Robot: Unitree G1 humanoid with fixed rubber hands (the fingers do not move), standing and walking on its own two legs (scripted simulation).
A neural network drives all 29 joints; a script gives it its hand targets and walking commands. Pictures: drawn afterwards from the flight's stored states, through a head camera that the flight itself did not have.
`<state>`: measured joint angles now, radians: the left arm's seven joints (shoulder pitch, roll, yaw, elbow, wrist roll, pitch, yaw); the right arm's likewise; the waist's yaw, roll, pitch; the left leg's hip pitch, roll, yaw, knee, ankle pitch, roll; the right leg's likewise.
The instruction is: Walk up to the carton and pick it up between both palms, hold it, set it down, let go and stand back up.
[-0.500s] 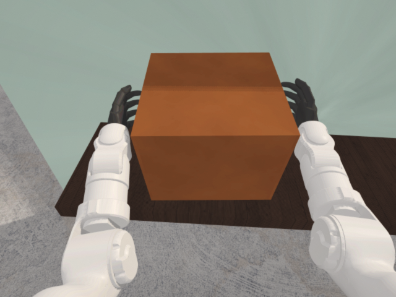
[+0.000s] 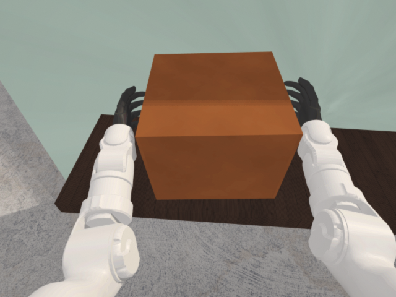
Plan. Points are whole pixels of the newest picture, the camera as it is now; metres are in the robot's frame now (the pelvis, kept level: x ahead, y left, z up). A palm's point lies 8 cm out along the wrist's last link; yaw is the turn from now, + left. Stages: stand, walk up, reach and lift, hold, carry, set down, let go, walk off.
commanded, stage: set down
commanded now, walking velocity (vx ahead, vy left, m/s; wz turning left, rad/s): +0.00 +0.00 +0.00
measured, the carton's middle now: (214, 125) +0.48 +0.01 +0.09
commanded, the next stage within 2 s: none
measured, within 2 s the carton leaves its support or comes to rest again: rests again in 1.74 s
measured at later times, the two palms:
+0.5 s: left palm (131, 129) +0.42 +0.19 +0.12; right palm (306, 122) +0.44 -0.18 +0.14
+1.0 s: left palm (137, 134) +0.44 +0.18 +0.09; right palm (302, 124) +0.46 -0.19 +0.12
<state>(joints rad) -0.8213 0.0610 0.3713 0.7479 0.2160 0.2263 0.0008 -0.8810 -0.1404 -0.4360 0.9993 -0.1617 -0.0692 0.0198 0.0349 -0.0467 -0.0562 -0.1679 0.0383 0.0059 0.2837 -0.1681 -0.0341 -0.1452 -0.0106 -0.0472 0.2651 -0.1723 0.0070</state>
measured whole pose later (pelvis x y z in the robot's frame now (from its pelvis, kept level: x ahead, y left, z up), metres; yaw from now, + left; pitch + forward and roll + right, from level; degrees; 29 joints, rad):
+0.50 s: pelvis +0.00 +0.00 +0.00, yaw -1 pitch +9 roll +0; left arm -0.88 0.06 0.42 0.90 0.21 0.13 0.02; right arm -0.93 -0.16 -0.52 1.07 -0.25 -0.11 0.04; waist 0.06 -0.03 -0.10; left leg -0.28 0.04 0.02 0.29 -0.16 -0.03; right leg -0.28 -0.01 -0.03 0.30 -0.17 0.01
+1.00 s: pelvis +0.00 +0.00 +0.00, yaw -2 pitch +14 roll +0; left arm -0.94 0.07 0.43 1.03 0.20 0.06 0.04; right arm -1.00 -0.18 -0.60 1.16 -0.31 -0.13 0.06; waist 0.07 -0.04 -0.14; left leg -0.39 0.04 0.03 0.30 -0.15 -0.03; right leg -0.40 -0.01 -0.02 0.33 -0.17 0.01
